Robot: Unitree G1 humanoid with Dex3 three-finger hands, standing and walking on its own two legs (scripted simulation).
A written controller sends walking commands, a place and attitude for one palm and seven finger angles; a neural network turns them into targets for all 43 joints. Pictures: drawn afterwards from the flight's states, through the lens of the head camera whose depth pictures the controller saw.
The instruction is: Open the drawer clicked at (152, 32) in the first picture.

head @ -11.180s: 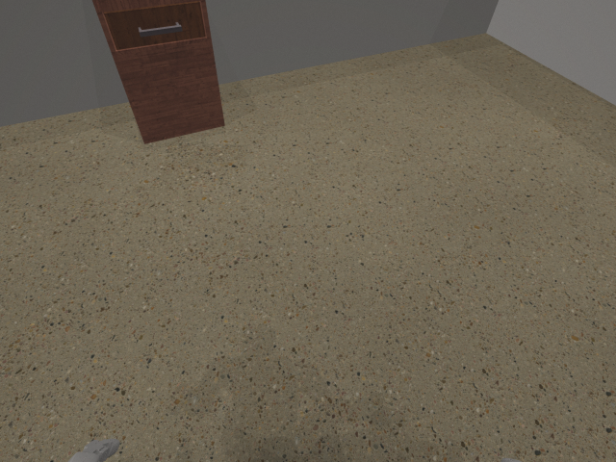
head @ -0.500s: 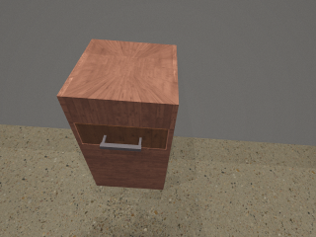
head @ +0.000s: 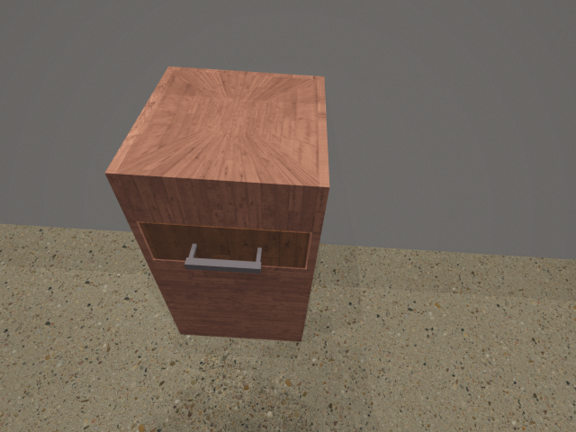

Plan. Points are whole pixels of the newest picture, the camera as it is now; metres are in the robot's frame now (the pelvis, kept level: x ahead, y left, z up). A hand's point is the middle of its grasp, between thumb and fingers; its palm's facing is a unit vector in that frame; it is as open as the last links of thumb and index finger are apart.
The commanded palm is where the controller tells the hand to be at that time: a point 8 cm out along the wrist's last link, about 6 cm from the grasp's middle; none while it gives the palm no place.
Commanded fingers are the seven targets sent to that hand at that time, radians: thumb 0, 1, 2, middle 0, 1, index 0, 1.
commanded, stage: raise the hand with hooked fingers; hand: left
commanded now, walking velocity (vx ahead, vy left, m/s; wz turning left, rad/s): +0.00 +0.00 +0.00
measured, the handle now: (225, 258) +0.52 +0.18 -0.21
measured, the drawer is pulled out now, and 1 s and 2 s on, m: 0.00 0.00 0.00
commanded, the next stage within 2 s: move the hooked fingers above the handle in 1.86 s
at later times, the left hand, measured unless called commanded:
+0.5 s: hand (161, 417) +0.15 +0.19 -0.07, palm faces -0.01 -0.09 -1.00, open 9.2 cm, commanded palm +0.16 +0.20 +0.00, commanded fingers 0.00 0.25 0.62 -0.25 -0.72 -0.25 -0.72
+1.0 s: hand (173, 308) +0.28 +0.19 +0.01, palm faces +0.09 -0.10 -0.99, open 12.2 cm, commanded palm +0.25 +0.19 +0.07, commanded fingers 0.00 -0.34 0.37 -0.29 -1.10 -0.29 -1.10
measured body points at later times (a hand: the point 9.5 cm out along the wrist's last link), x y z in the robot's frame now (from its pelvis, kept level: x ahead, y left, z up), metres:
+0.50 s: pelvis -0.02 -0.05 -0.05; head +0.01 -0.07 +0.40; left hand +0.15 +0.19 -0.01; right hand +0.25 -0.26 -0.10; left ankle +0.02 +0.08 -0.74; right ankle -0.03 -0.11 -0.74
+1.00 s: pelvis +0.01 -0.04 -0.03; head +0.04 -0.07 +0.42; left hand +0.27 +0.19 +0.06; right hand +0.16 -0.31 -0.14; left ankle +0.03 +0.09 -0.74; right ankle -0.03 -0.11 -0.74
